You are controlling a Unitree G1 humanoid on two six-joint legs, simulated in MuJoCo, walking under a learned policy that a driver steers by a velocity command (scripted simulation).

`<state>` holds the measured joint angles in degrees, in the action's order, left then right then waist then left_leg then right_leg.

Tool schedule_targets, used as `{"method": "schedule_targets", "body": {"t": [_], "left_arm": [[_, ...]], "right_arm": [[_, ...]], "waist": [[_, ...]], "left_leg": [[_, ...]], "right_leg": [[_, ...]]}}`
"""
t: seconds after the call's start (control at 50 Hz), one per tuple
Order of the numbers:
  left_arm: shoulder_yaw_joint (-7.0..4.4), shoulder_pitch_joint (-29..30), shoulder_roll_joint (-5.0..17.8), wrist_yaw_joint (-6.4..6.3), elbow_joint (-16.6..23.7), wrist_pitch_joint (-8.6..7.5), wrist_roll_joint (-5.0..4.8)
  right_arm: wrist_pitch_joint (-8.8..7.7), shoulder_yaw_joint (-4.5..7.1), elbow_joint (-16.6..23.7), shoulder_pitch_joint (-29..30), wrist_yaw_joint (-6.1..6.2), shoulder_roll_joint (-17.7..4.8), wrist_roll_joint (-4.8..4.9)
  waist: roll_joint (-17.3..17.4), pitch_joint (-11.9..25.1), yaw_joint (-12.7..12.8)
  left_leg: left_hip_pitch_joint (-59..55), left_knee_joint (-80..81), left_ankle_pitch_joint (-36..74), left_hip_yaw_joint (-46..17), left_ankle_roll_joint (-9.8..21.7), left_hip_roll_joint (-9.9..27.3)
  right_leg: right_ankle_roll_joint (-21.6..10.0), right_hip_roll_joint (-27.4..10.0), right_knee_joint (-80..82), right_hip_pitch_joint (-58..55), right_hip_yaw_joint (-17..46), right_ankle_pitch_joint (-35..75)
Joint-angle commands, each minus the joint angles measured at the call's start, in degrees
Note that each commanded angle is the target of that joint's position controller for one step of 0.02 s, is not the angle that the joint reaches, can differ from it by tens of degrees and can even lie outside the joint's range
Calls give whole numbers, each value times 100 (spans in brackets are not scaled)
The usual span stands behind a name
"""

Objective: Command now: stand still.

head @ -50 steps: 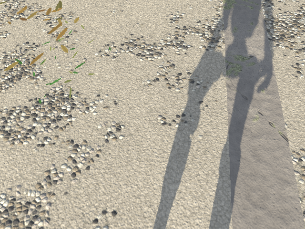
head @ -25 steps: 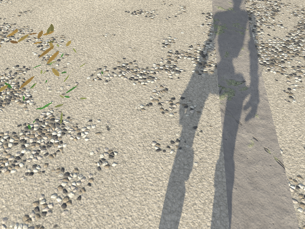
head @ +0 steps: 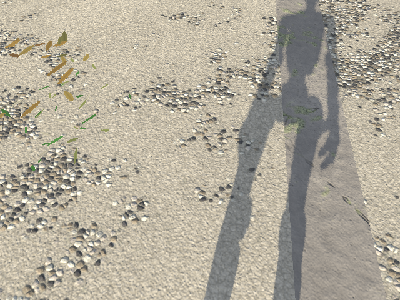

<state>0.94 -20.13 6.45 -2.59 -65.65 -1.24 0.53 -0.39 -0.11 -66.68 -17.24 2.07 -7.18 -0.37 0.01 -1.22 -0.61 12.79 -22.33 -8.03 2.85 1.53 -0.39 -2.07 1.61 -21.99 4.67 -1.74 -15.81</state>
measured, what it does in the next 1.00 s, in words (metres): stands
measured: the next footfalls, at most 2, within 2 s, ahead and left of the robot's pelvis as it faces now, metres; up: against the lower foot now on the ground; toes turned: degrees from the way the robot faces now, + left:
left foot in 1.50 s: +0.23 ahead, +0.12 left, +0.00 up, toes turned +5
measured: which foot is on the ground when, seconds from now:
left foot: down 0.00-1.00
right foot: down 0.00-1.00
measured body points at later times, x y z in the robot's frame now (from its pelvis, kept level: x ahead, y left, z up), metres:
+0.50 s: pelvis +0.01 -0.01 +0.00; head +0.02 -0.01 +0.45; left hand -0.03 +0.19 -0.16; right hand -0.02 -0.21 -0.17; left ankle +0.05 +0.10 -0.74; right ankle -0.04 -0.10 -0.74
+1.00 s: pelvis +0.02 -0.02 +0.00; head +0.03 -0.02 +0.45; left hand -0.03 +0.18 -0.16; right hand -0.01 -0.22 -0.17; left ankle +0.05 +0.10 -0.74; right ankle -0.04 -0.10 -0.74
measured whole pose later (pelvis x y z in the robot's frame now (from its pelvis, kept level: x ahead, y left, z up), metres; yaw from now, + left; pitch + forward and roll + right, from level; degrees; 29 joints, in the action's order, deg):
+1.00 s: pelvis +0.02 -0.02 +0.00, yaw +0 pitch -1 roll +0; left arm 1.2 -22.2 5.7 -2.8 -65.6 -1.8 0.5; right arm -0.3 -0.5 -68.1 -18.0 2.5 -6.4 -0.2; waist 0.0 -1.5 -0.4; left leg 11.5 -23.4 -10.7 2.2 -0.1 0.6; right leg -3.3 2.6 -21.1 2.5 -1.7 -17.5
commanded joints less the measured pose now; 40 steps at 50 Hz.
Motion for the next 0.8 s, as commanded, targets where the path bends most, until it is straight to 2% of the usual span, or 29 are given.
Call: {"method": "schedule_targets", "body": {"t": [0.02,0.8], "left_arm": [[-46,-524,368,-13,5,-19,-2],[-19,-780,286,-31,-19,-64,-4]], "right_arm": [[-19,45,17,-379,16,-382,0],[-3,12,-136,-516,48,-279,13]], "waist": [[-35,-417,7],[-46,-440,19]], "left_leg": [[-325,296,273,-672,90,581],[-379,124,591,-592,28,607]], "right_leg": [[-143,-695,592,767,631,455],[-158,-713,547,515,608,1154]]}}
Keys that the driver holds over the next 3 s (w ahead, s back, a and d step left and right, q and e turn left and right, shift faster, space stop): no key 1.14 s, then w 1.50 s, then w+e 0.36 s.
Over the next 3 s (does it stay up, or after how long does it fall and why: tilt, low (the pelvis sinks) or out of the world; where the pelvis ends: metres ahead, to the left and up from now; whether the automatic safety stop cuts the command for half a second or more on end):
stays up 0.93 0.07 0.00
